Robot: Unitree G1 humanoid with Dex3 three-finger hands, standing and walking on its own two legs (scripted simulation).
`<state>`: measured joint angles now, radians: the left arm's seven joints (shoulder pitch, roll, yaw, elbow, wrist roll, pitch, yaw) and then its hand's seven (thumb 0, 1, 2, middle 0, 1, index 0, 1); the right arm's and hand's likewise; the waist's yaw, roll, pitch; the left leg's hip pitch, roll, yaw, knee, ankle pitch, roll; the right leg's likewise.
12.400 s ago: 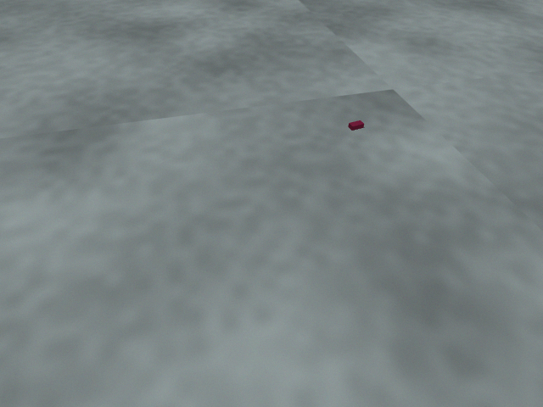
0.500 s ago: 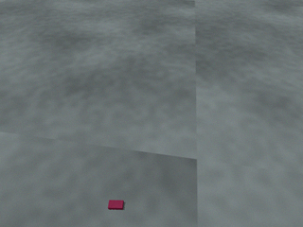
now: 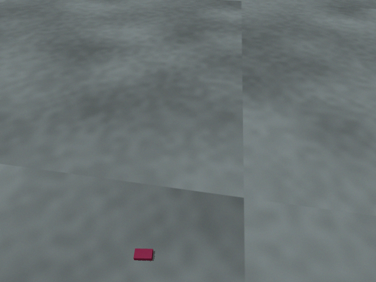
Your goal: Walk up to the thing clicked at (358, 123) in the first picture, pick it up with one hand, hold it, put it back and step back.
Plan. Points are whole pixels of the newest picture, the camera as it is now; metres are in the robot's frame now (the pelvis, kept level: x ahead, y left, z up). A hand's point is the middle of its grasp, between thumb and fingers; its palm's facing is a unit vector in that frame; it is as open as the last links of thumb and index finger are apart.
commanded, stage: stand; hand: left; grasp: from above
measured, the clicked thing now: (143, 254) +0.45 +0.24 -0.77
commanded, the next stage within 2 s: rise first in 0.80 s
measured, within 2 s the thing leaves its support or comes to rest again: neither
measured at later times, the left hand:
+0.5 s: hand out of the picture +0.07 +0.25 -0.16, palm faces -0.03 -0.94 -0.34, open 7.4 cm
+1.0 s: hand out of the picture +0.10 +0.25 -0.16, palm faces +0.03 -0.94 -0.33, open 7.5 cm
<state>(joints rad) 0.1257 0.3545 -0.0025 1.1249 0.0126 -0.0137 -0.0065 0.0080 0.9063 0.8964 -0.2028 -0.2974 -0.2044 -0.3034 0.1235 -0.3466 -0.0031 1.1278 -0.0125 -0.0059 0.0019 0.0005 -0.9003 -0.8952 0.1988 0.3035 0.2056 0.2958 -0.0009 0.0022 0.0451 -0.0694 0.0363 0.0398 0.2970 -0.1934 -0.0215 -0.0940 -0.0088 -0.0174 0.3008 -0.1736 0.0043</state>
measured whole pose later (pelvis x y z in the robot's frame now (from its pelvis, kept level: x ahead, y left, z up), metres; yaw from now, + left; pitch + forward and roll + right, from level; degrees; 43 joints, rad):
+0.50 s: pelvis +0.00 +0.00 +0.00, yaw +0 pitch -2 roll +0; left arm 0.12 0.36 -0.01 1.12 0.01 -0.02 -0.01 0.01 0.91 0.90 -0.20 -0.30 -0.20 -0.30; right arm 0.12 -0.34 -0.01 1.13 -0.01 -0.01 0.00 0.00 -0.90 -0.90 0.20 0.30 0.21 0.30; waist 0.00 0.00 0.04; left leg -0.07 0.03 0.04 0.30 -0.19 -0.02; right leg -0.10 -0.01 -0.02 0.30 -0.17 0.01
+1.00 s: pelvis -0.01 +0.00 +0.00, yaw +1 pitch +1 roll +0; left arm 0.07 0.33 0.04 1.07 0.00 -0.04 0.01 0.01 0.84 0.90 -0.22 -0.34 -0.21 -0.35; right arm 0.18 -0.33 0.00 0.96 0.04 -0.03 -0.03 0.00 -0.91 -0.90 0.20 0.30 0.20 0.30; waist -0.01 0.00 0.05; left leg -0.18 0.03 0.02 0.39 -0.22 -0.02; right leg -0.19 -0.02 -0.04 0.38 -0.20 0.01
